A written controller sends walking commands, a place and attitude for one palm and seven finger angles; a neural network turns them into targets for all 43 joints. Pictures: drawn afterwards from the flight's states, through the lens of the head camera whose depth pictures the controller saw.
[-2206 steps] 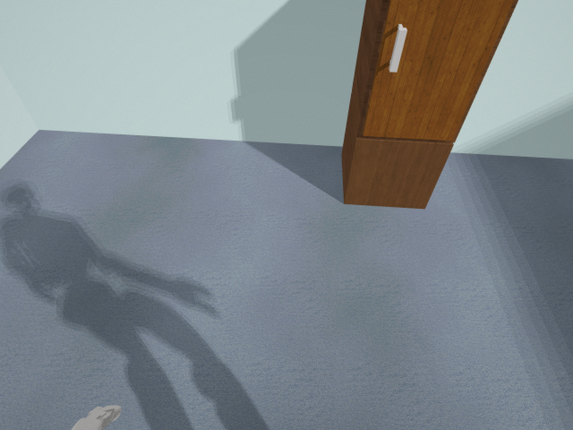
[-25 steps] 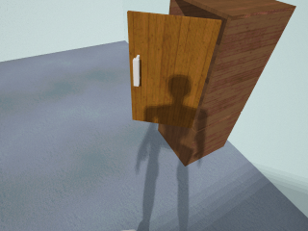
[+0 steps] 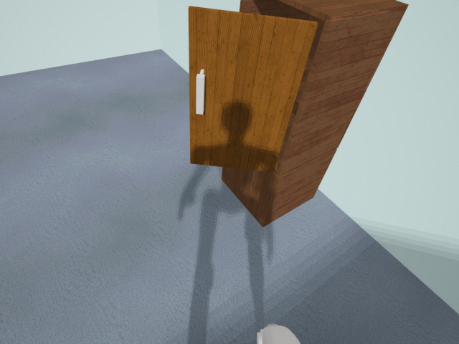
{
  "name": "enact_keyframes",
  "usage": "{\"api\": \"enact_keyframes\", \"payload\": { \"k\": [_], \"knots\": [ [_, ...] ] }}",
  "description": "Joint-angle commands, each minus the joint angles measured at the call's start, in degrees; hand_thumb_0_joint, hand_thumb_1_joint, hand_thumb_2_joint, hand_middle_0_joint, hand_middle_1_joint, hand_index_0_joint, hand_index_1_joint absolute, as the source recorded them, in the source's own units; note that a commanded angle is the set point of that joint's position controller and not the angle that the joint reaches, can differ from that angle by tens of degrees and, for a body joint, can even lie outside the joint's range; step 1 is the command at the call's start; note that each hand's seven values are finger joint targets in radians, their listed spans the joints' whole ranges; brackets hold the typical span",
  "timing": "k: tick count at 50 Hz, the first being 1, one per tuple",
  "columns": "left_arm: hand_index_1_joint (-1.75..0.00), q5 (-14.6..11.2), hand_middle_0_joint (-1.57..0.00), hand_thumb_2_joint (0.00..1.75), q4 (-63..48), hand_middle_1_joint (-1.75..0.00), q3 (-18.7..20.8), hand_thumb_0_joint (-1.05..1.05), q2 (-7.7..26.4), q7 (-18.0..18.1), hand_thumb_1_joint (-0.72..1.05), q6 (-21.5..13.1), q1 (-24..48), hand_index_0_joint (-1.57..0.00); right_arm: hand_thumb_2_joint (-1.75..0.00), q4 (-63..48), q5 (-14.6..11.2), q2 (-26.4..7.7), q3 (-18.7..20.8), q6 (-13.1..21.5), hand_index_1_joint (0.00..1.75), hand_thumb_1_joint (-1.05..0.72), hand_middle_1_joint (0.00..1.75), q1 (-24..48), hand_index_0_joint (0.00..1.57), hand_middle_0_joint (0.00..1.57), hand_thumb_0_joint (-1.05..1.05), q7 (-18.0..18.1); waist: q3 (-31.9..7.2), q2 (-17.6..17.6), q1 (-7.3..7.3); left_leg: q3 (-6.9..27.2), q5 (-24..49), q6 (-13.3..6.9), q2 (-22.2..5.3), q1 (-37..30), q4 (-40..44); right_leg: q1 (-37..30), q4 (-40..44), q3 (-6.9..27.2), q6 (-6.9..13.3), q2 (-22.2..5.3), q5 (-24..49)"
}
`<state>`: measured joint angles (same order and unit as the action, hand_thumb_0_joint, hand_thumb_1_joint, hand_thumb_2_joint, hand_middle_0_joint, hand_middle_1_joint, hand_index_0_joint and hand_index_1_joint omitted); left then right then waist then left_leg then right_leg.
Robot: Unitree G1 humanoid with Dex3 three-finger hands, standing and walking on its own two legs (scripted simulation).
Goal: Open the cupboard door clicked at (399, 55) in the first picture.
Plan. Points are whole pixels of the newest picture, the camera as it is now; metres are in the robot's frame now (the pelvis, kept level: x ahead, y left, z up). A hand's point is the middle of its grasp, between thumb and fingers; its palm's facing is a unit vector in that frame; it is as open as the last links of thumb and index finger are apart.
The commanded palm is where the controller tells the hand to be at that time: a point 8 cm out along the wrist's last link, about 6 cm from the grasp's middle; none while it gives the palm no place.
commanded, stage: come to a stop and stand still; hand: left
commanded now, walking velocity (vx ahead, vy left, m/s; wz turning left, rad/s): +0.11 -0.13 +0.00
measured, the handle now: (201, 91) +0.85 +0.12 +0.00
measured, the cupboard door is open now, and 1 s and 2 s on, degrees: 52 52 52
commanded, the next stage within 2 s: look again from close up in 0.10 s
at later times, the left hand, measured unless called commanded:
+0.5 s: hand out of the picture +0.18 +0.09 -0.18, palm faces +0.00 -0.99 -0.10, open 7.3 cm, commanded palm none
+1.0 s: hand out of the picture +0.06 +0.13 -0.18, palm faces +0.02 -0.99 -0.17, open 7.4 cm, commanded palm none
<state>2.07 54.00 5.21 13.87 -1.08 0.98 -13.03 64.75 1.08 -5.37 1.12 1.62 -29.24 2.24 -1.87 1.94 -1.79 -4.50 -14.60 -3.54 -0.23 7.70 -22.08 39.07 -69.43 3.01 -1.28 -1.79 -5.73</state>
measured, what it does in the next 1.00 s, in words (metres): walks ahead: right foot, then left foot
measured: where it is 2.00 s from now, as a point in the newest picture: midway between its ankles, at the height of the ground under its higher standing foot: (229, 337)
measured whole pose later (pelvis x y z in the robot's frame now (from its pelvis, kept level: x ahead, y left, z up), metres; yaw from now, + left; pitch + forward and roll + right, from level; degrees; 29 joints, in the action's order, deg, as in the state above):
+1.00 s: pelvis +0.10 -0.04 -0.01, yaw -1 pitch -1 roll +0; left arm 1.6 65.8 0.4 8.3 0.6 0.1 -20.0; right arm 64.1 0.8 -9.2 1.0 0.4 -14.8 1.4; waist 1.5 0.3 0.9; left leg -8.0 -18.1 -0.8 -1.2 5.9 -24.9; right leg 9.0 -27.7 -4.3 -1.1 -3.5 -17.6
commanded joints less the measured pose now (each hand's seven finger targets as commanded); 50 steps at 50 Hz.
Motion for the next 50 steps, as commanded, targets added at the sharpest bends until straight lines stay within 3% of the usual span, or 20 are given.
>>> {"api": "enact_keyframes", "payload": {
  "k": [1,5,9,11,13,14,16,17,18,19,20,22,25,27,29,33,39,41,44,50],
  "knots": [
    [-0.3,-0.2,-0.2,0.9,-2.3,-0.3,-1.0,0.0,-1.2,-0.4,0.9,-0.1,2.6,-0.2,-0.9,-2.0,0.4,-8.3,1.8,2.3,0.3,-0.9,0.3,-4.3,0.2,0.2,0.0,1.3,7.6,-4.9,-0.96,17.7,-7.5,-3.6,-14.7,-5.7,13.9,11.9,3.0,-0.5,-0.7,-1.8,0.6],
    [-0.3,-0.3,-0.2,0.9,-4.0,-0.3,-2.2,0.0,-2.0,-0.5,0.9,-0.1,8.7,-0.2,-0.9,0.0,0.9,-7.4,1.0,1.9,0.3,-0.9,0.3,-9.5,0.2,0.2,0.0,1.4,7.5,-7.7,-3.09,16.0,8.0,-4.2,-15.4,-8.2,11.3,8.7,12.6,-3.4,-1.1,-3.3,-2.9],
    [-0.3,-1.0,-0.2,0.9,-3.7,-0.3,-3.4,0.0,-3.2,0.0,0.9,-0.6,10.8,-0.2,-0.9,0.4,1.2,-7.8,0.6,1.3,0.3,-0.9,0.3,-9.2,0.2,0.2,0.0,1.0,5.7,-13.1,-3.27,10.5,25.7,-4.7,-14.0,-4.1,6.5,-5.2,25.5,-7.7,0.0,-1.9,-8.7],
    [-0.3,-1.2,-0.2,0.9,-3.3,-0.3,-3.5,0.0,-3.7,0.3,0.9,-0.9,10.4,-0.2,-0.9,0.4,1.2,-8.6,0.8,0.8,0.3,-0.9,0.3,-8.4,0.2,0.2,0.0,0.9,4.1,-14.0,-2.91,9.2,28.6,-4.3,-13.5,-2.3,3.7,-12.7,32.0,-9.0,0.8,-0.5,-10.8],
    [-0.3,-1.3,-0.2,0.9,-1.1,-0.3,-3.1,0.0,-2.8,0.9,0.9,-1.5,5.7,-0.2,-0.9,0.5,0.7,-8.5,1.0,0.5,0.3,-0.9,0.3,-7.4,0.2,0.2,0.0,0.8,1.3,-11.3,-0.46,7.9,24.4,-1.9,-11.8,1.1,-1.1,-25.1,43.5,-9.7,0.9,0.6,-5.1],
    [-0.3,-1.4,-0.2,0.9,0.7,-0.3,-2.8,0.0,-0.9,1.3,0.9,-2.0,1.8,-0.2,-0.9,0.7,0.2,-7.6,1.0,0.6,0.3,-0.9,0.3,-7.6,0.2,0.2,0.0,0.5,-0.7,-7.6,1.05,7.0,19.9,0.1,-10.4,5.6,-4.4,-34.6,46.3,-6.8,1.4,-1.6,0.8],
    [-0.3,-1.4,-0.2,0.9,4.2,-0.3,-1.9,0.0,3.4,2.6,0.9,-3.3,-5.7,-0.2,-0.9,-0.1,-0.6,-2.3,0.0,0.7,0.3,-0.9,0.3,-7.5,0.2,0.2,0.0,0.0,-5.4,5.8,2.83,-0.1,-13.9,4.8,-3.7,23.2,-15.0,-52.2,45.2,9.2,7.7,-19.3,17.7],
    [-0.3,-1.5,-0.2,0.9,4.2,-0.3,-1.7,0.0,4.6,2.7,0.9,-3.2,-6.6,-0.2,-0.9,-0.8,-0.5,-4.2,0.5,-0.1,0.3,-0.9,0.3,-5.3,0.2,0.2,0.0,0.4,-3.1,4.3,3.22,0.9,-22.0,4.8,-3.6,20.2,-22.5,-43.0,49.5,10.9,11.6,-22.4,16.0],
    [-0.3,-1.3,-0.2,0.9,3.8,-0.3,-2.0,0.0,3.3,2.8,0.9,-3.0,-3.7,-0.2,-0.9,-1.3,-0.5,-2.6,0.6,-0.4,0.3,-0.9,0.3,-3.6,0.2,0.2,0.0,0.2,1.6,2.4,1.97,2.1,-20.1,4.5,-4.6,20.6,-26.3,-37.7,50.6,8.2,12.6,-20.6,16.4],
    [-0.3,-1.3,-0.2,0.9,3.9,-0.3,-1.9,0.0,1.7,3.2,0.9,-3.3,-1.8,-0.2,-0.9,-1.4,-0.4,-2.0,0.6,-1.1,0.3,-0.9,0.3,-3.0,0.2,0.2,0.0,0.2,1.2,8.4,1.06,2.4,-18.0,4.8,-5.4,19.4,-27.4,-35.8,51.2,7.7,12.1,-18.1,19.6],
    [-0.3,-1.4,-0.2,0.9,3.9,-0.3,-2.3,0.0,0.2,3.4,0.9,-3.2,0.4,-0.2,-0.9,-0.7,-0.4,-2.5,0.8,-1.4,0.3,-0.9,0.3,-2.7,0.2,0.2,0.0,0.2,1.7,9.0,0.16,3.0,-15.8,5.1,-6.4,17.3,-26.0,-33.7,51.1,5.5,11.9,-16.8,19.1],
    [-0.3,-1.3,-0.2,0.9,3.8,-0.3,-2.9,0.0,-1.5,3.4,0.9,-2.8,3.3,-0.2,-0.9,0.0,-0.6,-1.4,0.9,-1.7,0.3,-0.9,0.3,-2.4,0.2,0.2,0.0,0.0,2.5,5.5,-1.38,1.7,-9.8,5.6,-5.9,10.0,-18.8,-27.0,51.5,-0.1,10.2,-13.3,12.1],
    [-0.3,-1.8,-0.2,0.9,3.5,-0.3,-2.9,0.0,-3.0,3.1,0.9,-2.2,3.0,-0.2,-0.9,0.9,-0.2,-1.2,1.1,-1.5,0.3,-0.9,0.3,-2.4,0.2,0.2,0.0,-0.2,3.8,-0.6,-1.72,1.5,5.4,5.6,-5.2,-0.2,-4.7,-19.7,47.9,-2.9,5.8,-7.9,-2.1],
    [-0.3,-1.9,-0.2,0.9,3.4,-0.3,-3.3,0.0,-4.4,2.8,0.9,-1.7,1.4,-0.2,-0.9,-0.9,0.2,-4.9,1.5,-0.9,0.3,-0.9,0.3,2.7,0.2,0.2,0.0,0.0,5.8,-6.5,0.65,6.1,8.4,3.4,-10.5,5.1,1.0,-22.8,47.4,-4.9,2.1,-3.6,-4.7],
    [-0.3,-1.3,-0.2,0.9,4.5,-0.3,-3.3,0.0,-4.2,2.9,0.9,-1.5,-0.6,-0.2,-0.9,-1.8,0.1,-5.4,1.4,-0.5,0.3,-0.9,0.3,7.4,0.2,0.2,0.0,0.0,6.3,-8.7,1.76,5.3,11.5,3.1,-9.8,7.3,2.1,-27.4,46.2,-4.7,1.7,-3.5,-0.3],
    [-0.3,-1.3,-0.2,0.9,6.8,-0.3,-4.0,0.0,-2.6,2.9,0.9,-2.1,-3.2,-0.2,-0.9,-1.4,-0.1,-6.5,1.1,-0.3,0.3,-0.9,0.3,8.7,0.2,0.2,0.0,0.2,3.5,-3.2,1.29,3.1,20.9,3.4,-8.9,0.2,1.3,-29.2,46.9,-4.3,1.7,-5.1,8.5],
    [-0.3,-1.2,-0.2,0.9,8.2,-0.3,-4.4,0.0,-0.7,3.0,0.9,-2.2,-5.1,-0.2,-0.9,-2.0,-0.3,-8.8,0.9,-0.6,0.3,-0.9,0.3,11.0,0.2,0.2,0.0,0.2,1.5,-2.1,1.07,2.2,23.8,3.3,-8.5,-3.9,1.7,-30.2,47.1,-4.0,1.7,-5.7,12.7],
    [-0.3,-1.2,-0.2,0.9,8.7,-0.3,-4.5,0.0,-0.4,3.0,0.9,-2.2,-5.8,-0.2,-0.9,-1.9,-0.3,-9.0,0.7,-0.7,0.3,-0.9,0.3,11.5,0.2,0.2,0.0,0.2,1.8,-2.8,1.13,1.9,22.5,3.3,-8.3,-3.9,2.1,-30.4,47.6,-3.9,1.6,-5.8,11.7],
    [-0.3,-0.8,-0.2,0.9,9.4,-0.3,-4.4,0.0,-0.3,2.7,0.9,-1.9,-7.0,-0.2,-0.9,-1.4,-0.2,-9.5,0.8,-0.8,0.3,-0.9,0.3,10.6,0.2,0.2,0.0,-0.2,2.8,-1.6,1.1,1.8,8.1,2.3,-7.9,-3.1,2.7,-29.3,47.3,-4.5,2.0,-4.9,-1.3],
    [-0.3,-0.4,-0.2,0.9,9.0,-0.3,-3.5,0.0,-1.3,1.6,0.9,-1.7,-8.8,-0.2,-0.9,-1.9,0.1,-10.4,1.5,-0.8,0.3,-0.9,0.3,9.9,0.2,0.2,0.0,-0.5,11.1,-5.2,1.44,5.9,-11.5,-0.3,-10.3,2.9,6.3,-22.6,42.0,-6.0,2.6,-2.8,-14.5]
  ]
}}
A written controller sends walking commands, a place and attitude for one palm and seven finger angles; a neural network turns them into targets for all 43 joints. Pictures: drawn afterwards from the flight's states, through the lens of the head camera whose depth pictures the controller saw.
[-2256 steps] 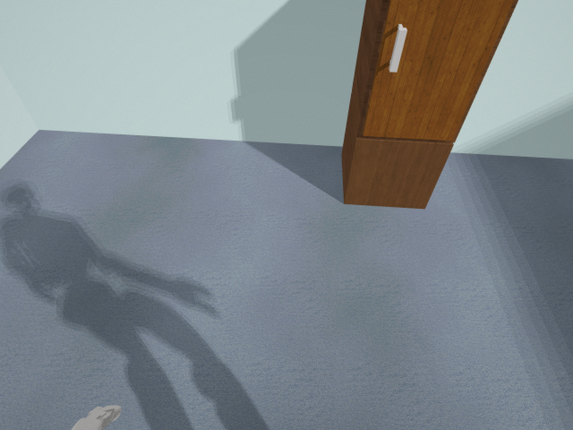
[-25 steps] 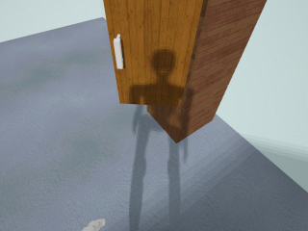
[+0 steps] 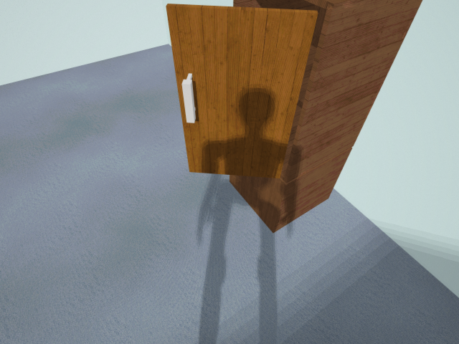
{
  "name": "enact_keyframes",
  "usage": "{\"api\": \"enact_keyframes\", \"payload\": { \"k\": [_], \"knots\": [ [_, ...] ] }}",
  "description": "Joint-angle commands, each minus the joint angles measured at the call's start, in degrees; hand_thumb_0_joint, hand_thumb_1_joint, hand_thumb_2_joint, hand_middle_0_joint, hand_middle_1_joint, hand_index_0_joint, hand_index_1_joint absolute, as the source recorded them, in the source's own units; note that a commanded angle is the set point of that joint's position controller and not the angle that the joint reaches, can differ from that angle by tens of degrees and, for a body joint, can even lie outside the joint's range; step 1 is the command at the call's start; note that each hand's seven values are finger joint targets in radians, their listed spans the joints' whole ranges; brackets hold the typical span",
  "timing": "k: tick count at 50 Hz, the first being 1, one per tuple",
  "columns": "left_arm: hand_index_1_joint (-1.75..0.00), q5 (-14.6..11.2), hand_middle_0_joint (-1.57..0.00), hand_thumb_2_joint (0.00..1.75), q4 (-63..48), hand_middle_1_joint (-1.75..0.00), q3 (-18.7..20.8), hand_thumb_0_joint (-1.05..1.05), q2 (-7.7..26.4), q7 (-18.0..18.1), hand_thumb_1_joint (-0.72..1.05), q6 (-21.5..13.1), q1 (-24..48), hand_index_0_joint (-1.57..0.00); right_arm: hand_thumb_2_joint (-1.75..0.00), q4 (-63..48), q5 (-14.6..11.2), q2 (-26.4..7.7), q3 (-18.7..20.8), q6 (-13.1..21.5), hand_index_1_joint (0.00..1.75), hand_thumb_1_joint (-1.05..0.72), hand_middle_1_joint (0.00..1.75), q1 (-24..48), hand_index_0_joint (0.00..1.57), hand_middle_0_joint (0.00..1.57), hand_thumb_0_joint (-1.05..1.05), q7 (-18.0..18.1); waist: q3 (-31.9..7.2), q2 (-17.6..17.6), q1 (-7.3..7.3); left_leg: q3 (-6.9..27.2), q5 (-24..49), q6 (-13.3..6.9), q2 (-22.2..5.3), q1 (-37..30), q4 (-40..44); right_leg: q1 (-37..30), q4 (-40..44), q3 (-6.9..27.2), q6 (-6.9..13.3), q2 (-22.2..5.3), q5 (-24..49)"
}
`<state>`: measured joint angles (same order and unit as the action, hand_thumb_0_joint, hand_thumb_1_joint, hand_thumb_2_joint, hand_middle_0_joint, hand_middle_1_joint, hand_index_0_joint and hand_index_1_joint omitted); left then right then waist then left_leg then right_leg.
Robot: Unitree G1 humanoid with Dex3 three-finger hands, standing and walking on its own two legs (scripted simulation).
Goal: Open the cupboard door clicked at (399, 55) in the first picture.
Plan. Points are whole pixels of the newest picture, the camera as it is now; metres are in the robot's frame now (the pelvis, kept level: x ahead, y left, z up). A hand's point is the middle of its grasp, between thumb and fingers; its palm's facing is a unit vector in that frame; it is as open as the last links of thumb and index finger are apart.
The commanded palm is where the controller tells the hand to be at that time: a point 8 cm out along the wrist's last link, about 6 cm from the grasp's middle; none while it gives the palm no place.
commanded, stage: shuffle to correct the standing spot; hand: left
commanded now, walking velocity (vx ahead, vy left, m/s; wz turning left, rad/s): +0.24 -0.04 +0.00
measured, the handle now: (190, 98) +0.74 +0.17 +0.01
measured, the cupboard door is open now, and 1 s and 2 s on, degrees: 52 52 52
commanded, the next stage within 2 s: come to a stop and stand still in 0.68 s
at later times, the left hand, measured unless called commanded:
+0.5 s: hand out of the picture +0.04 +0.17 -0.19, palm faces +0.04 -0.99 -0.12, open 7.4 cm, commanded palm none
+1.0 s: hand (169, 305) +0.23 +0.15 -0.18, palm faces +0.07 -0.98 -0.18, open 7.2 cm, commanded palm none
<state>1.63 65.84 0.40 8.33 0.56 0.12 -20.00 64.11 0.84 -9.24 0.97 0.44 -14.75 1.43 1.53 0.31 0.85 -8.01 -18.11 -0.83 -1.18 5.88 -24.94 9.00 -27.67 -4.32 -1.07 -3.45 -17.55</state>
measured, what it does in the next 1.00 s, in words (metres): walks ahead: left foot, then right foot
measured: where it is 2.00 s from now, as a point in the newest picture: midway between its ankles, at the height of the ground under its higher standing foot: outside the picture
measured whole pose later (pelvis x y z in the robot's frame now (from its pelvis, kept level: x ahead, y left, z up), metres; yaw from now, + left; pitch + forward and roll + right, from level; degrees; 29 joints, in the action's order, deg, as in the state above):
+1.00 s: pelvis +0.22 -0.01 +0.00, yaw +1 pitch -1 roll -2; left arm 1.6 60.8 2.0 7.2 1.7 -1.0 -15.7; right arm 61.7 0.5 -9.4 2.6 -0.6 -13.9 1.5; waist 3.9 -1.6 -0.1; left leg -5.4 -14.5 1.9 -4.1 21.0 -36.6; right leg 9.3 -27.8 -9.1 0.9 -1.0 -17.4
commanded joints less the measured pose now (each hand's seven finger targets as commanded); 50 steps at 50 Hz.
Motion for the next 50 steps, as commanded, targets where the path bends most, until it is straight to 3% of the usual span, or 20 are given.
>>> {"api": "enact_keyframes", "payload": {
  "k": [1,5,7,8,10,12,18,19,20,21,24,28,35,36,37,38,39,43,45,50],
  "knots": [
    [-0.3,0.1,-0.2,0.9,-3.0,-0.3,1.4,0.0,3.9,-0.2,0.9,-1.0,-2.3,-0.2,-0.9,-1.2,0.3,-6.7,1.8,0.5,0.3,-0.9,0.3,-5.1,0.2,0.2,0.0,0.3,7.7,-4.3,-1.13,10.1,-7.8,-3.5,-10.0,4.5,9.0,8.0,-1.2,0.8,2.5,-0.9,-2.2],
    [-0.3,0.2,-0.2,0.9,-2.5,-0.3,2.3,0.0,3.8,-0.2,0.9,-1.8,-6.0,-0.2,-0.9,-1.9,0.2,-5.4,1.9,1.2,0.3,-0.9,0.3,-5.5,0.2,0.2,0.0,0.5,6.5,-0.4,0.63,7.9,-0.9,-3.4,-8.5,9.3,0.6,2.3,-0.5,3.7,4.0,-2.5,1.1],
    [-0.3,0.2,-0.2,0.9,-0.2,-0.3,3.6,0.0,8.0,0.5,0.9,-2.3,-12.7,-0.2,-0.9,-3.8,0.0,-1.7,1.2,1.4,0.3,-0.9,0.3,-2.4,0.2,0.2,0.0,0.1,5.1,14.9,3.02,-1.6,-5.0,0.1,-0.8,23.6,-16.5,-10.9,8.1,17.4,9.2,-12.4,10.2],
    [-0.3,-0.1,-0.2,0.9,0.8,-0.3,4.0,0.0,9.0,0.9,0.9,-2.7,-16.6,-0.2,-0.9,-5.7,0.2,-1.8,1.1,1.4,0.3,-0.9,0.3,2.4,0.2,0.2,0.0,-0.2,5.7,16.7,5.48,0.1,-14.7,0.6,-1.2,29.9,-26.9,-13.2,11.7,23.3,13.1,-17.3,17.2],
    [-0.3,0.2,-0.2,0.9,0.7,-0.3,3.7,0.0,6.5,1.5,0.9,-2.9,-17.1,-0.2,-0.9,-6.8,0.2,-1.8,1.5,1.8,0.3,-0.9,0.3,5.2,0.2,0.2,0.0,-0.4,5.6,9.4,5.2,4.3,-13.6,0.5,-3.4,35.7,-37.1,-16.3,10.0,20.4,15.7,-18.1,28.1],
    [-0.3,0.6,-0.2,0.9,-0.7,-0.3,3.6,0.0,5.7,1.8,0.9,-3.1,-12.8,-0.2,-0.9,-6.6,0.0,-0.8,1.7,1.8,0.3,-0.9,0.3,5.0,0.2,0.2,0.0,-0.9,5.0,6.0,3.1,5.6,-13.4,0.6,-5.4,33.3,-32.5,-13.5,9.1,15.0,13.6,-16.7,25.1],
    [-0.3,-0.5,-0.2,0.9,-2.6,-0.3,3.3,0.0,5.3,0.7,0.9,-2.9,-4.2,-0.2,-0.9,-1.6,0.3,-0.8,2.1,2.3,0.3,-0.9,0.3,-10.4,0.2,0.2,0.0,-1.1,2.1,2.2,-5.69,-1.5,9.1,0.6,-0.5,-1.8,-5.1,8.2,-3.0,0.9,5.7,-6.3,14.9],
    [-0.3,-0.6,-0.2,0.9,-3.3,-0.3,2.9,0.0,2.9,0.4,0.9,-2.8,-4.9,-0.2,-0.9,-0.1,0.9,-5.8,3.5,2.8,0.3,-0.9,0.3,-16.7,0.2,0.2,0.0,-0.6,-2.1,-9.2,-7.67,11.0,7.9,-2.1,-9.1,-9.3,-0.7,14.5,-16.0,-2.3,3.0,-1.7,5.6],
    [-0.3,-1.0,-0.2,0.9,-5.0,-0.3,2.5,0.0,0.7,0.2,0.9,-2.6,-4.4,-0.2,-0.9,0.5,1.3,-11.5,4.6,2.8,0.3,-0.9,0.3,-21.1,0.2,0.2,0.0,0.0,-3.8,-21.8,-8.41,30.5,6.6,-7.9,-23.7,-9.7,9.9,22.2,-32.8,-4.0,1.2,3.6,-16.6],
    [-0.3,-0.4,-0.2,0.9,-6.1,-0.3,2.9,0.0,2.6,0.3,0.9,-2.2,-2.6,-0.2,-0.9,-0.2,1.0,-12.3,4.3,2.1,0.3,-0.9,0.3,-19.1,0.2,0.2,0.0,0.2,-1.9,-14.5,-7.69,33.2,-0.3,-11.0,-26.7,-5.2,12.9,23.3,-40.7,2.3,2.8,1.5,-17.3],
    [-0.3,0.4,-0.2,0.9,-5.7,-0.3,3.0,0.0,1.1,-0.5,0.9,-1.8,0.3,-0.2,-0.9,-3.3,1.0,-6.2,2.6,2.8,0.3,-0.9,0.3,-7.7,0.2,0.2,0.0,0.2,8.3,-6.7,-3.22,22.6,-1.9,-8.9,-22.1,11.6,14.5,23.6,-40.6,4.0,2.1,-4.0,-7.5],
    [-0.3,-0.2,-0.2,0.9,-6.0,-0.3,2.8,0.0,-0.9,-1.0,0.9,-0.8,-1.4,-0.2,-0.9,-4.0,1.1,-6.7,2.5,3.2,0.3,-0.9,0.3,-5.3,0.2,0.2,0.0,0.6,1.4,-7.6,-1.08,11.5,7.6,-7.8,-17.2,9.9,12.6,15.9,-25.6,1.0,0.8,-3.0,-3.9],
    [-0.3,0.2,-0.2,0.9,-6.2,-0.3,3.4,0.0,2.2,-0.9,0.9,-1.7,-2.4,-0.2,-0.9,-3.3,1.0,-6.2,3.4,1.3,0.3,-0.9,0.3,-4.8,0.2,0.2,0.0,-0.1,-0.3,-1.2,1.06,7.1,-6.3,-3.6,-11.9,15.3,2.2,-2.3,0.3,-3.2,1.1,1.2,4.3],
    [-0.3,0.4,-0.2,0.9,-5.3,-0.3,4.0,0.0,5.4,-0.5,0.9,-2.1,-5.2,-0.2,-0.9,-3.5,0.7,-4.0,3.0,1.2,0.3,-0.9,0.3,-4.9,0.2,0.2,0.0,-0.4,-0.6,6.1,2.7,2.9,-10.5,-1.4,-8.1,22.4,-6.7,-9.2,5.4,4.3,2.9,-4.6,-1.2],
    [-0.3,0.4,-0.2,0.9,-4.6,-0.3,5.0,0.0,10.9,0.2,0.9,-2.3,-8.0,-0.2,-0.9,-5.2,0.4,-0.2,2.1,1.1,0.3,-0.9,0.3,-4.1,0.2,0.2,0.0,-0.8,-0.6,20.7,3.72,-3.0,-15.8,1.0,-1.8,31.9,-21.1,-13.3,13.2,20.2,7.9,-16.5,-5.9],
    [-0.3,-0.3,-0.2,0.9,-4.8,-0.3,5.0,0.0,11.6,0.7,0.9,-2.1,-9.5,-0.2,-0.9,-6.7,0.6,-2.4,2.2,0.6,0.3,-0.9,0.3,0.1,0.2,0.2,0.0,-0.8,0.8,17.0,5.24,2.2,-18.1,0.7,-3.2,32.7,-31.3,-8.3,18.1,25.7,12.3,-20.6,-9.7],
    [-0.3,-0.3,-0.2,0.9,-5.2,-0.3,4.9,0.0,9.8,1.0,0.9,-2.0,-6.6,-0.2,-0.9,-6.6,0.7,-2.4,2.6,0.4,0.3,-0.9,0.3,0.4,0.2,0.2,0.0,-1.0,3.1,12.7,3.46,4.0,-14.0,0.3,-4.4,33.1,-36.7,-5.1,19.4,23.5,13.2,-19.2,-13.3],
    [-0.3,-0.2,-0.2,0.9,-7.9,-0.3,2.7,0.0,4.1,1.3,0.9,-2.9,3.9,-0.2,-0.9,-2.9,0.3,0.5,1.6,-0.2,0.3,-0.9,0.3,-4.7,0.2,0.2,0.0,-0.7,3.8,5.2,-2.61,5.2,-3.8,2.4,-5.9,21.5,-28.6,3.7,13.0,4.5,9.6,-12.2,24.7],
    [-0.3,0.2,-0.2,0.9,-7.7,-0.3,2.7,0.0,5.2,1.7,0.9,-2.8,3.1,-0.2,-0.9,-2.3,-0.3,2.3,0.9,-0.3,0.3,-0.9,0.3,-4.9,0.2,0.2,0.0,-0.4,1.5,3.3,-1.82,3.1,-2.8,3.0,-3.9,16.3,-18.1,1.3,8.7,2.1,9.7,-11.2,39.4],
    [-0.3,-0.7,-0.2,0.9,-7.6,-0.3,3.7,0.0,7.7,2.0,0.9,-0.5,1.3,-0.2,-0.9,-3.7,-0.1,-2.7,2.5,-1.0,0.3,-0.9,0.3,-5.2,0.2,0.2,0.0,0.2,-2.2,2.0,-1.32,3.1,25.3,2.4,-3.8,5.1,-2.5,1.4,-2.1,2.2,5.6,-9.0,37.0]
  ]
}}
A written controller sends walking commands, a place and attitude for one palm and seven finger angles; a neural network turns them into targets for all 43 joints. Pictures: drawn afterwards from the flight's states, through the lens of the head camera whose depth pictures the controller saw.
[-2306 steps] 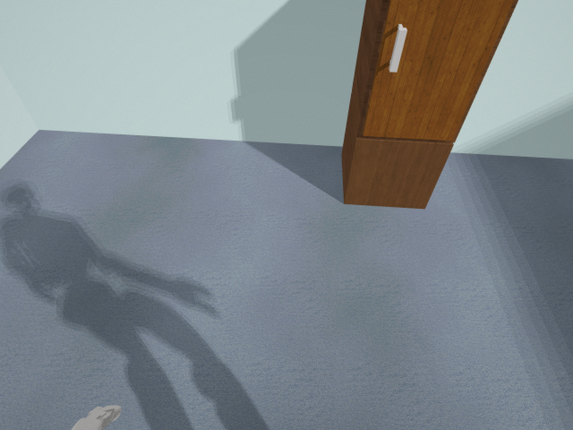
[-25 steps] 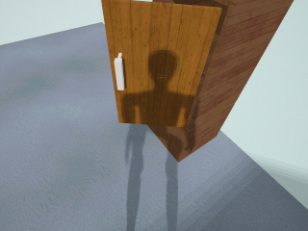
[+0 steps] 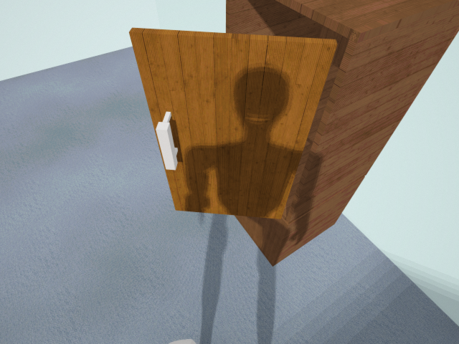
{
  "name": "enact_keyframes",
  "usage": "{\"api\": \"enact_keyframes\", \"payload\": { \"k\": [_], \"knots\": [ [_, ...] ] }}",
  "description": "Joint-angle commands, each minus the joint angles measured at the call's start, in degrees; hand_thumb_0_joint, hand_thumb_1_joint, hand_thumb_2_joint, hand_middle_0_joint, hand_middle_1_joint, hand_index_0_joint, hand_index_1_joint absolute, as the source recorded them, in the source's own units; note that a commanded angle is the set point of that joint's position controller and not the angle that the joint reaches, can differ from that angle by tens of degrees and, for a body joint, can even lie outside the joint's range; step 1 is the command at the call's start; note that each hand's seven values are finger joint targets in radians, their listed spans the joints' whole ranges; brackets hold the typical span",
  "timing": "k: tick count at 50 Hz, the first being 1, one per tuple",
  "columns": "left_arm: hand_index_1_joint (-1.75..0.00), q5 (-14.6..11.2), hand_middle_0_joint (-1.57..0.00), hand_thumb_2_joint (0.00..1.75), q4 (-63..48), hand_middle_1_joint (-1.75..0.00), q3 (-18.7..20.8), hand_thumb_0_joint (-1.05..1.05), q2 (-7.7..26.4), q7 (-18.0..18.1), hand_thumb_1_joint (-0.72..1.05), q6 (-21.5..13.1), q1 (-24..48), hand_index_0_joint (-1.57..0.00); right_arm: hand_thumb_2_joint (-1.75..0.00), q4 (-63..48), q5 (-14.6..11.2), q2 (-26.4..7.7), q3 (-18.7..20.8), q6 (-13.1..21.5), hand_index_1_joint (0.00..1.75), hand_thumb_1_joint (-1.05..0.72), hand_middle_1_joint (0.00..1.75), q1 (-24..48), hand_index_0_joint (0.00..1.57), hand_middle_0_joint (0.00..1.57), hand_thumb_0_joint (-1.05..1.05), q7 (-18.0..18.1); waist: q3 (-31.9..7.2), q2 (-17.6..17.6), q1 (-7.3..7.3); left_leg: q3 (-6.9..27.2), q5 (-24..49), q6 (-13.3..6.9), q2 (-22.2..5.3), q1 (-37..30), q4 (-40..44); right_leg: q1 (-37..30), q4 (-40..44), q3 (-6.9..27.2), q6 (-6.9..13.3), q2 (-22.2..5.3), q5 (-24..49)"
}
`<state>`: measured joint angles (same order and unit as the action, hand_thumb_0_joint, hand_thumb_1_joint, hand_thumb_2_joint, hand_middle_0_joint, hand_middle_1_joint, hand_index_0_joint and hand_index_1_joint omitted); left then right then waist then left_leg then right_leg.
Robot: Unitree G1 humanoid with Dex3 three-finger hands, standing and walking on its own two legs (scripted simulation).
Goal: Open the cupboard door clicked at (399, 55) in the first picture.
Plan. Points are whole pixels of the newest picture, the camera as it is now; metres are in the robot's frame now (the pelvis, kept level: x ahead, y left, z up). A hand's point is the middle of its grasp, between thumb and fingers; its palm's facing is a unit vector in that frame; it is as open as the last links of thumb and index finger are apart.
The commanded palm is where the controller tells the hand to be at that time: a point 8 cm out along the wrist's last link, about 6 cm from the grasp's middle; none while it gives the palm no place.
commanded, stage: come to a stop and stand still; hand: left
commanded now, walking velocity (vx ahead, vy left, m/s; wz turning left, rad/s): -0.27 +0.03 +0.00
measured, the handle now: (169, 141) +0.53 +0.17 +0.02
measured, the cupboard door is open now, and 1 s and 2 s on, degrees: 52 52 52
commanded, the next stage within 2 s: look again from close up in 0.88 s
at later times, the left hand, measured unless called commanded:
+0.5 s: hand out of the picture +0.02 +0.16 -0.17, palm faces +0.01 -0.96 -0.27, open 7.4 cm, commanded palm none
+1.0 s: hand out of the picture -0.05 +0.15 -0.17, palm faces -0.02 -0.98 -0.19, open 7.4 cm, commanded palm none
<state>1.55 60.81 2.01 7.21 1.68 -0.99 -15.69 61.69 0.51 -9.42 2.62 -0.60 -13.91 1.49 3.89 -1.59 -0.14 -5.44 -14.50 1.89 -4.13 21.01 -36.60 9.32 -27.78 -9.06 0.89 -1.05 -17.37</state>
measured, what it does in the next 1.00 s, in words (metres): steps on the spot: left foot, then right foot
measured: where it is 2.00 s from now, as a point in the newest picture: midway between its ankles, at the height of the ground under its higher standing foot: outside the picture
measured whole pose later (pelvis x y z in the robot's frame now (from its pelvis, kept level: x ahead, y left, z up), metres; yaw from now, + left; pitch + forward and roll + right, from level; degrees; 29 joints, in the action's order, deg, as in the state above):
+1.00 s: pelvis -0.05 -0.03 +0.00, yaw -1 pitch +0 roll -1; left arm 1.2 59.0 -0.3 10.9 1.2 0.1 -19.2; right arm 60.7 1.0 -8.9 -0.5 -0.3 -19.2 0.2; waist 0.4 1.1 -0.9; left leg -5.2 -11.4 -2.5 -0.6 17.8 -28.9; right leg 13.4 -28.4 -4.1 1.4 0.3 -15.2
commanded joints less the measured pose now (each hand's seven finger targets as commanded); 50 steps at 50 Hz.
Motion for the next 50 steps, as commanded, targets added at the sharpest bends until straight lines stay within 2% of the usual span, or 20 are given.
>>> {"api": "enact_keyframes", "payload": {
  "k": [1,3,4,5,10,13,15,16,17,18,19,20,23,25,27,29,31,34,39,50],
  "knots": [
    [-0.3,-0.8,-0.2,0.9,-3.2,-0.3,1.9,0.0,7.8,0.9,0.9,1.0,-3.6,-0.2,-0.9,-2.2,0.4,-5.2,1.3,0.3,0.3,-0.9,0.3,-5.8,0.2,0.2,0.0,0.4,-6.5,-0.7,-0.14,4.5,41.2,-2.8,-6.3,-15.5,8.7,4.8,-4.9,4.7,0.8,-8.3,29.0],
    [-0.3,-0.7,-0.2,0.9,-4.1,-0.3,1.2,0.0,5.3,1.4,0.9,1.5,-3.7,-0.2,-0.9,-2.7,0.4,-9.4,2.2,0.1,0.3,-0.9,0.3,-6.9,0.2,0.2,0.0,0.8,-7.5,-9.7,-1.11,11.3,60.3,-10.0,-15.2,-18.1,11.4,8.2,-14.9,2.6,-1.4,-1.9,-3.6],
    [-0.3,-0.9,-0.2,0.9,-3.9,-0.3,1.3,0.0,5.4,1.5,0.9,2.2,-3.5,-0.2,-0.9,-2.8,0.5,-9.5,2.1,0.1,0.3,-0.9,0.3,-4.9,0.2,0.2,0.0,1.3,-6.4,-15.6,-0.84,13.9,61.4,-13.4,-16.9,-16.4,14.1,10.9,-23.6,5.1,-1.9,-0.8,-17.5],
    [-0.3,-0.9,-0.2,0.9,-3.9,-0.3,1.6,0.0,6.4,1.3,0.9,2.8,-1.9,-0.2,-0.9,-3.4,0.6,-8.8,2.0,0.0,0.3,-0.9,0.3,-3.7,0.2,0.2,0.0,1.5,-6.3,-12.5,-1.56,13.3,54.2,-14.6,-17.2,-13.7,15.0,11.3,-28.9,8.3,-1.6,-1.0,-19.5],
    [-0.3,-0.6,-0.2,0.9,-4.6,-0.3,2.2,0.0,4.7,0.8,0.9,2.9,-2.5,-0.2,-0.9,-6.6,1.1,-9.8,2.7,-0.3,0.3,-0.9,0.3,2.2,0.2,0.2,0.0,1.5,-10.6,-5.0,-0.19,10.0,43.3,-13.8,-15.0,-16.2,12.2,14.5,-30.4,9.7,-2.0,-0.5,-13.3],
    [-0.3,-0.6,-0.2,0.9,-5.3,-0.3,1.9,0.0,3.7,0.6,0.9,3.1,-3.9,-0.2,-0.9,-7.4,1.2,-9.9,2.9,-0.5,0.3,-0.9,0.3,4.3,0.2,0.2,0.0,1.0,-10.7,-6.4,0.55,10.4,30.9,-12.6,-14.6,-11.3,13.6,8.8,-20.0,8.1,-1.6,-1.0,-10.5],
    [-0.3,-0.2,-0.2,0.9,-4.6,-0.3,1.9,0.0,4.1,0.4,0.9,2.6,-7.1,-0.2,-0.9,-7.4,1.0,-9.6,2.9,-0.9,0.3,-0.9,0.3,5.1,0.2,0.2,0.0,0.5,-10.2,-5.1,1.96,8.7,18.5,-9.8,-11.9,-6.7,11.2,1.8,-6.5,6.1,-1.8,-0.9,-1.5],
    [-0.3,0.2,-0.2,0.9,-4.5,-0.3,2.1,0.0,5.3,0.5,0.9,2.4,-8.5,-0.2,-0.9,-7.6,0.7,-8.4,2.9,-1.2,0.3,-0.9,0.3,4.9,0.2,0.2,0.0,0.2,-9.2,-1.3,2.48,6.8,8.7,-7.3,-8.3,-2.8,8.6,-1.5,1.4,6.3,-2.0,-1.3,4.8],
    [-0.3,0.2,-0.2,0.9,-5.2,-0.3,0.6,0.0,7.2,2.0,0.9,1.1,-9.3,-0.2,-0.9,-10.6,-1.0,-9.4,2.8,0.7,0.3,-0.9,0.3,7.9,0.2,0.2,0.0,0.2,-9.9,14.0,4.64,2.5,6.1,-3.2,-5.2,-6.7,-0.3,2.5,11.4,13.7,-2.2,-6.0,17.9],
    [-0.3,0.9,-0.2,0.9,-10.0,-0.3,1.1,0.0,11.8,2.0,0.9,0.5,-2.9,-0.2,-0.9,-13.4,-0.2,-4.9,2.1,-0.1,0.3,-0.9,0.3,4.7,0.2,0.2,0.0,-1.5,-7.0,20.8,0.47,0.6,-10.0,-1.6,2.9,5.2,-11.0,3.5,9.0,24.4,2.6,-14.0,17.1],
    [-0.3,0.6,-0.2,0.9,-11.3,-0.3,1.3,0.0,12.3,1.7,0.9,-0.6,-1.1,-0.2,-0.9,-13.6,1.0,-3.9,1.7,-0.7,0.3,-0.9,0.3,5.6,0.2,0.2,0.0,-2.1,-7.4,8.2,0.79,3.3,-10.0,-1.4,2.2,5.2,-14.5,4.4,6.7,23.2,6.9,-17.0,20.8],
    [-0.3,0.8,-0.2,0.9,-11.7,-0.3,1.4,0.0,12.8,1.8,0.9,-0.8,0.9,-0.2,-0.9,-13.2,0.8,-3.5,1.9,-0.8,0.3,-0.9,0.3,5.3,0.2,0.2,0.0,-2.2,-6.2,3.7,-1.0,3.2,-7.5,-1.7,2.4,4.6,-16.0,4.4,5.3,18.6,8.3,-14.2,22.4],
    [-0.3,0.6,-0.2,0.9,-12.7,-0.3,1.5,0.0,12.0,2.1,0.9,-0.9,1.5,-0.2,-0.9,-14.6,0.2,-3.2,1.3,-0.6,0.3,-0.9,0.3,4.5,0.2,0.2,0.0,-1.8,-3.0,13.3,-1.1,3.0,-9.1,-2.3,2.3,3.9,-12.8,7.2,3.7,17.5,9.4,-13.7,23.5],
    [-0.3,0.5,-0.2,0.9,-13.3,-0.3,1.2,0.0,11.9,1.8,0.9,-0.2,1.7,-0.2,-0.9,-13.8,0.2,-2.8,0.9,-0.6,0.3,-0.9,0.3,1.8,0.2,0.2,0.0,-1.7,-0.8,12.2,-1.46,1.1,-5.7,-2.4,3.5,-3.4,-3.6,12.6,3.6,14.6,7.3,-11.1,12.4],
    [-0.3,-0.1,-0.2,0.9,-13.1,-0.3,0.7,0.0,11.1,1.4,0.9,0.5,1.7,-0.2,-0.9,-11.8,0.3,-3.9,0.6,0.0,0.3,-0.9,0.3,-2.3,0.2,0.2,0.0,-1.6,0.9,6.4,-2.59,2.4,-2.0,-2.9,2.6,-10.3,5.8,18.4,2.3,13.4,4.2,-7.5,-3.1],
    [-0.3,-0.4,-0.2,0.9,-13.2,-0.3,0.1,0.0,8.1,1.2,0.9,1.0,-1.7,-0.2,-0.9,-12.0,1.1,-7.8,0.7,0.9,0.3,-0.9,0.3,-2.7,0.2,0.2,0.0,-1.3,2.6,-6.8,-0.62,15.7,-4.3,-7.9,-7.2,-4.3,15.6,16.6,-2.2,8.5,0.5,-1.2,-8.5],
    [-0.3,-0.2,-0.2,0.9,-11.4,-0.3,0.1,0.0,8.7,1.0,0.9,1.1,-2.7,-0.2,-0.9,-11.6,1.2,-8.0,0.3,0.9,0.3,-0.9,0.3,0.4,0.2,0.2,0.0,-1.1,2.2,-8.4,0.95,18.4,-16.7,-9.1,-7.4,4.8,21.6,7.2,-3.4,7.2,0.7,-0.4,-5.2],
    [-0.3,-0.1,-0.2,0.9,-9.7,-0.3,-0.1,0.0,8.7,0.3,0.9,0.5,-4.6,-0.2,-0.9,-11.3,1.1,-6.9,-0.2,1.1,0.3,-0.9,0.3,1.3,0.2,0.2,0.0,-0.9,1.1,-0.5,1.98,12.2,-17.0,-6.5,-3.5,5.8,19.0,3.2,2.2,10.3,1.7,-2.0,-4.6],
    [-0.3,-0.4,-0.2,0.9,-8.9,-0.3,-0.3,0.0,10.2,0.2,0.9,0.0,-2.3,-0.2,-0.9,-8.2,1.0,-5.3,-1.0,1.0,0.3,-0.9,0.3,-3.6,0.2,0.2,0.0,-1.0,-2.2,4.6,-0.84,6.5,-8.3,-4.6,-0.2,-4.5,12.5,10.6,9.9,15.6,3.2,-5.8,-13.9],
    [-0.3,-0.6,-0.2,0.9,-3.9,-0.3,-1.3,0.0,9.2,0.1,0.9,-0.4,-5.0,-0.2,-0.9,-3.2,0.5,-5.7,-1.9,1.9,0.3,-0.9,0.3,-5.3,0.2,0.2,0.0,-0.7,0.3,1.4,0.01,8.7,-7.3,-4.7,-1.8,-2.3,16.7,7.3,8.2,13.4,2.3,-4.5,-6.4]
  ]
}}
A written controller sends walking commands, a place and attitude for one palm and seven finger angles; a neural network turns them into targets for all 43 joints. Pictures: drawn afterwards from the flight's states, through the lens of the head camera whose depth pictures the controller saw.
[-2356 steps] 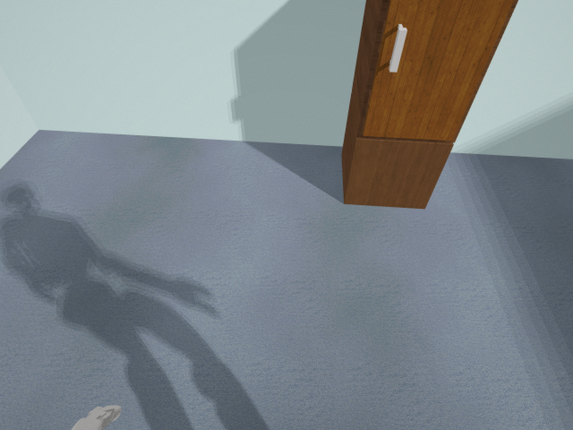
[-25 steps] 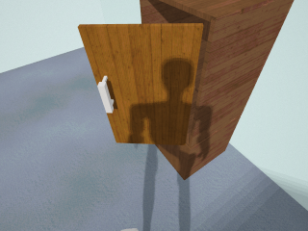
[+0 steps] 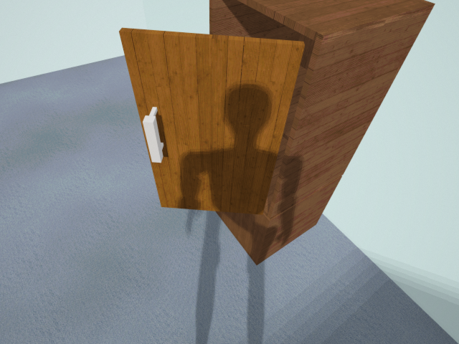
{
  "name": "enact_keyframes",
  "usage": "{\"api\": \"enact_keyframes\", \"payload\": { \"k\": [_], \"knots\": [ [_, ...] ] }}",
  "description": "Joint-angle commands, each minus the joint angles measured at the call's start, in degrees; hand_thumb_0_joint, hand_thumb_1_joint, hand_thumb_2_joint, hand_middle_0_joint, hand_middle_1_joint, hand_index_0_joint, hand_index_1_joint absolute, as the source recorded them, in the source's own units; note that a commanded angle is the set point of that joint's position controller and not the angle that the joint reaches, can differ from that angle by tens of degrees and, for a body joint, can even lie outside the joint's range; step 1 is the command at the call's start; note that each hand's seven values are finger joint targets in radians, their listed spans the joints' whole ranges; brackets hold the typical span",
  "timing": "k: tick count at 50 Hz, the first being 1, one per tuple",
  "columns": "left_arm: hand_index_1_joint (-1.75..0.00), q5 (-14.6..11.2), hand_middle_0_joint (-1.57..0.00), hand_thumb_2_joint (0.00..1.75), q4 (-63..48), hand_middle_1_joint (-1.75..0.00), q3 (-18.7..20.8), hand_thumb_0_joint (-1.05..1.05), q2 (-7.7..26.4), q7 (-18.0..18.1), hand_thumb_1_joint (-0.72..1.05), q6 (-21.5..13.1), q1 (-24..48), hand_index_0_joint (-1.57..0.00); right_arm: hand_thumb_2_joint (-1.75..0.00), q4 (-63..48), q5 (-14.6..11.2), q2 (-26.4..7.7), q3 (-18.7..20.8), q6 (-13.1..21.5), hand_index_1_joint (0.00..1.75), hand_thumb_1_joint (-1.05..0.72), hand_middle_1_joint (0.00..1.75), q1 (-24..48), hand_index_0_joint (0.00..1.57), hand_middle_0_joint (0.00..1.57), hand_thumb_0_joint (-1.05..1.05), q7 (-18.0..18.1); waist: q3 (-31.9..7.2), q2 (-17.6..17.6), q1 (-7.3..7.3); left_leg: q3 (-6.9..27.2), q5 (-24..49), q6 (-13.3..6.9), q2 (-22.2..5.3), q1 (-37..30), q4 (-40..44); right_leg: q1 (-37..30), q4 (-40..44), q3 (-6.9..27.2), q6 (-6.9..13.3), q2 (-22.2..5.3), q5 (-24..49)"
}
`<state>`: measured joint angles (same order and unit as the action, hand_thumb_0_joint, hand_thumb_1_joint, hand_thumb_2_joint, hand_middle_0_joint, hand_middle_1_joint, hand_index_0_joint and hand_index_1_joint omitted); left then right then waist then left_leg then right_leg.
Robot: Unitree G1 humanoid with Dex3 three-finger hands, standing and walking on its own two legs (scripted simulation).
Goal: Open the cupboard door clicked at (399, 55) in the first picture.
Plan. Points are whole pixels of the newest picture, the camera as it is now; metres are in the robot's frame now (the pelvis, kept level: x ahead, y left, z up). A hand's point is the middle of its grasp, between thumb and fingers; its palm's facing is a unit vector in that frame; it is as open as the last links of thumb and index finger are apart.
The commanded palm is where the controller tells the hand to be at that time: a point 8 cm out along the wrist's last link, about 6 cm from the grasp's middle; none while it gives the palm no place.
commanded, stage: look again from close up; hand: left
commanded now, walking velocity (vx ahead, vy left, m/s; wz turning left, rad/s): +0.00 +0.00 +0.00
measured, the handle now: (155, 134) +0.57 +0.21 +0.02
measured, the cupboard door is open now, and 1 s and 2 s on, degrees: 52 52 52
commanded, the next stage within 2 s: raise the hand with hooked fingers in 0.52 s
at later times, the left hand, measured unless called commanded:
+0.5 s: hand out of the picture +0.06 +0.19 -0.18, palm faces -0.02 -0.98 -0.18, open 7.4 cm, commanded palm none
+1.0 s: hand (127, 303) +0.20 +0.19 -0.04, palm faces +0.01 -1.00 -0.04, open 8.4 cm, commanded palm +0.16 +0.26 -0.04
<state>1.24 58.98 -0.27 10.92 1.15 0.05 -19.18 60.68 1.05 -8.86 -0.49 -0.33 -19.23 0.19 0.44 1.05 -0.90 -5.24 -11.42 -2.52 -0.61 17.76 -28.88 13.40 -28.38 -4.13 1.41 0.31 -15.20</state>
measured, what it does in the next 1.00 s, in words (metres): lowers itself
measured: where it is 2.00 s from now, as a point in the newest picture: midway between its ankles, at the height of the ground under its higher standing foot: outside the picture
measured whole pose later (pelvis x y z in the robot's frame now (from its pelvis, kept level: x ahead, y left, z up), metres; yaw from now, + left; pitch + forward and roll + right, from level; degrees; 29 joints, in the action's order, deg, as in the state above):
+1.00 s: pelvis +0.01 -0.02 -0.06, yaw +3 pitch +10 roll +1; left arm -15.1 15.3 12.4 13.3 -22.3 -30.4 -21.4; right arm 33.3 -1.7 -14.7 2.8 12.8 -9.0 0.4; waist -7.1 2.4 -1.1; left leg -3.4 -23.6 -1.4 -0.1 42.1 -55.4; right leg 39.9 -57.0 -4.5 4.2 0.8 -27.6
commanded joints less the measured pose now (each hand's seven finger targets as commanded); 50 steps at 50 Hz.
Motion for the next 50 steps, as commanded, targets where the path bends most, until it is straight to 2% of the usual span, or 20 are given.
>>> {"api": "enact_keyframes", "payload": {
  "k": [1,9,14,30,31,32,33,34,35,36,37,38,39,42,43,44,45,46,47,50],
  "knots": [
    [-0.3,-0.3,-0.2,0.9,-1.7,-0.3,0.9,0.0,5.5,0.6,0.9,-1.5,-1.5,-0.2,-0.9,-1.9,0.0,-6.5,1.1,1.8,0.3,-0.9,0.3,-0.2,0.2,0.2,0.0,0.6,3.5,-1.6,0.8,8.6,-10.1,-0.3,-5.5,0.9,9.1,2.8,8.4,8.1,1.7,-5.8,-7.5],
    [-0.3,-0.3,-0.2,0.9,0.8,-0.3,0.6,0.0,4.6,0.9,0.9,-1.9,-2.0,-0.2,-0.9,0.3,-0.5,-6.2,0.9,2.9,0.3,-0.9,0.3,0.3,0.2,0.2,0.0,1.1,0.2,-1.5,1.25,8.1,2.6,-1.0,-6.6,-4.1,8.3,-1.2,5.9,6.1,1.0,-5.9,4.7],
    [-0.3,-0.1,-0.2,0.9,1.6,-0.3,0.7,0.0,4.6,1.0,0.9,-1.8,-1.4,-0.2,-0.9,1.1,-0.6,-6.3,1.0,3.0,0.3,-0.9,0.3,1.1,0.2,0.2,0.0,1.3,1.1,0.1,1.22,7.6,5.9,-1.1,-6.6,-5.5,8.0,-1.2,6.0,6.1,0.7,-6.3,6.3],
    [-0.3,-0.1,-0.2,0.9,2.2,-0.3,1.0,0.0,6.0,1.0,0.9,-1.4,0.6,-0.2,-0.9,1.6,-0.4,-8.3,1.0,3.1,0.3,-0.9,0.3,4.5,0.2,0.2,0.0,1.7,0.6,-1.6,1.24,7.2,13.2,-1.1,-6.7,-9.5,8.1,-2.1,5.8,5.8,0.2,-6.6,9.0],
    [-0.3,0.3,-0.2,0.9,3.1,-0.3,0.1,0.0,4.0,3.4,0.9,-1.8,-2.2,-0.2,-0.9,-2.2,-1.0,-9.0,1.1,2.6,0.3,-0.9,0.3,5.3,0.2,0.2,0.0,1.5,2.8,-6.0,1.05,7.1,30.2,0.8,-8.1,-8.2,-1.7,1.1,5.3,7.7,-0.6,-7.7,16.7],
    [-0.32,-10.6,-0.2,0.89,-87.8,-0.32,11.2,0.0,19.6,3.5,0.88,-12.4,37.2,-0.2,-0.9,-22.1,-3.7,-17.1,3.9,10.7,0.3,-0.9,0.3,1.5,0.2,0.2,0.0,2.4,-25.9,-14.9,-4.55,10.4,36.8,4.1,-2.6,-27.3,2.7,-0.5,-0.3,0.3,0.5,-1.9,22.0],
    [-0.33,-6.0,-0.2,0.88,-73.5,-0.33,8.3,0.0,14.5,5.0,0.85,-9.4,11.5,-0.2,-0.9,-18.9,-3.1,-11.7,0.6,17.2,0.3,-0.9,0.3,6.4,0.2,0.2,0.0,4.1,-24.4,-23.2,0.51,11.9,44.9,4.5,-6.4,-34.9,7.7,5.9,-9.6,0.5,0.9,-0.4,4.3],
    [-0.34,-6.3,-0.21,0.87,-66.7,-0.34,5.9,0.0,10.8,7.6,0.83,-6.3,7.1,-0.21,-0.9,-14.7,-3.0,-10.5,1.9,18.2,0.3,-0.9,0.3,6.7,0.2,0.2,0.0,4.6,-20.6,-17.1,0.14,10.2,39.1,6.5,-5.4,-26.2,7.5,7.7,-11.0,0.7,0.5,-0.6,-3.7],
    [-0.36,-8.4,-0.21,0.86,-53.9,-0.36,-2.6,0.0,-5.3,6.4,0.81,-1.3,-9.3,-0.21,-0.9,-14.3,-3.5,-8.7,2.3,17.1,0.3,-0.9,0.3,3.3,0.2,0.2,0.0,3.8,-11.7,-9.0,-2.17,10.4,34.6,5.0,-5.6,-21.8,8.0,11.8,-10.4,-0.2,-0.4,-0.4,-5.5],
    [-0.37,-10.3,-0.21,0.85,-63.3,-0.37,-0.7,0.0,-2.4,5.1,0.78,-3.0,2.0,-0.21,-0.9,-19.2,-3.4,-11.5,3.4,17.2,0.3,-0.9,0.3,5.4,0.2,0.2,0.0,3.0,-5.3,-4.2,-1.8,10.3,28.3,3.9,-5.1,-14.5,5.7,11.3,-7.8,-0.2,-0.7,-1.3,-4.2],
    [-0.39,-9.7,-0.21,0.84,-61.6,-0.39,2.9,0.0,1.0,3.6,0.76,-5.5,2.1,-0.21,-0.9,-20.8,-2.7,-12.7,4.7,17.4,0.3,-0.9,0.3,6.4,0.2,0.2,0.0,2.9,-4.2,0.9,-2.57,9.6,19.4,3.3,-3.9,-10.3,1.6,12.8,-4.4,-1.0,-0.5,-0.7,-3.4],
    [-0.4,-10.1,-0.21,0.83,-56.2,-0.4,5.8,0.0,2.0,1.8,0.74,-8.3,-2.3,-0.21,-0.9,-22.2,-1.9,-13.2,5.0,17.1,0.3,-0.9,0.3,7.2,0.2,0.2,0.0,2.9,-1.7,6.2,-1.66,9.0,12.1,3.0,-2.5,-4.4,-1.8,14.0,-2.3,-1.6,-0.2,-0.3,-1.0],
    [-0.42,-10.7,-0.21,0.82,-49.6,-0.42,8.8,0.0,2.6,-0.5,0.71,-10.8,-10.5,-0.21,-0.9,-24.0,-2.1,-13.3,5.1,16.6,0.3,-0.9,0.3,8.0,0.2,0.2,0.0,2.4,-1.4,7.3,0.5,7.7,7.8,3.1,-0.8,0.8,-4.4,13.0,-2.0,-1.6,0.2,-0.5,1.7],
    [-0.47,-14.4,-0.22,0.79,-44.6,-0.47,13.1,0.0,2.6,-10.4,0.64,-22.3,-18.9,-0.22,-0.9,-28.1,-1.7,-13.0,5.6,14.9,0.3,-0.9,0.3,12.2,0.2,0.2,0.0,1.7,-4.2,17.4,3.42,5.4,3.7,3.0,1.0,14.9,-12.9,17.1,-12.1,-0.8,0.2,-0.2,7.0],
    [-0.48,-15.3,-0.22,0.78,-45.1,-0.48,12.3,0.0,2.2,-14.2,0.62,-26.3,-17.8,-0.22,-0.9,-29.8,-1.7,-13.1,5.8,15.2,0.3,-0.9,0.3,13.4,0.2,0.2,0.0,1.3,-5.1,17.5,3.7,4.9,0.9,3.2,1.6,18.8,-15.2,19.0,-14.4,0.5,-0.1,-0.6,5.5],
    [-0.5,-15.8,-0.22,0.77,-43.2,-0.5,15.2,0.0,5.2,-17.6,0.6,-29.3,-18.1,-0.22,-0.9,-31.0,-2.3,-13.2,6.1,15.2,0.3,-0.9,0.3,13.5,0.2,0.2,0.0,0.6,-5.4,13.5,4.42,4.7,-0.7,3.5,1.9,20.8,-17.1,19.2,-15.7,2.8,0.1,-1.5,5.3],
    [-0.51,-16.8,-0.22,0.76,-43.7,-0.51,15.9,0.0,6.4,-21.2,0.57,-32.2,-15.5,-0.22,-0.9,-32.6,-2.5,-13.5,6.1,15.4,0.3,-0.9,0.3,13.9,0.2,0.2,0.0,0.2,-7.2,8.4,3.99,4.5,-2.0,3.6,2.4,22.1,-19.3,19.9,-17.3,4.4,0.4,-1.9,4.1],
    [-0.53,-17.3,-0.22,0.75,-44.2,-0.53,18.9,0.0,9.9,-23.6,0.55,-34.2,-13.1,-0.22,-0.9,-33.8,-2.8,-13.5,6.3,15.6,0.3,-0.9,0.3,14.2,0.2,0.2,0.0,0.1,-9.6,4.2,3.97,4.1,-3.2,3.5,2.4,23.6,-21.6,20.8,-18.6,5.9,0.5,-2.1,1.9],
    [-0.54,-18.1,-0.23,0.74,-47.5,-0.54,20.9,0.0,11.8,-25.0,0.53,-35.1,-11.0,-0.23,-0.9,-35.6,-2.9,-13.3,6.1,15.7,0.3,-0.9,0.3,14.3,0.2,0.2,0.0,0.2,-12.4,1.1,4.6,3.6,-4.5,2.9,2.7,25.1,-23.1,21.1,-19.4,6.9,0.5,-2.0,-1.1],
    [-0.58,-21.7,-0.23,0.71,-61.6,-0.58,23.7,0.0,16.1,-25.9,0.46,-36.7,2.8,-0.23,-0.9,-38.6,-3.1,-12.7,5.7,16.2,0.3,-0.9,0.3,13.7,0.2,0.2,0.0,1.4,-20.1,-6.4,3.18,3.4,-8.2,1.7,2.3,26.5,-27.7,22.1,-18.7,12.6,-0.6,-2.5,-11.0]
  ]
}}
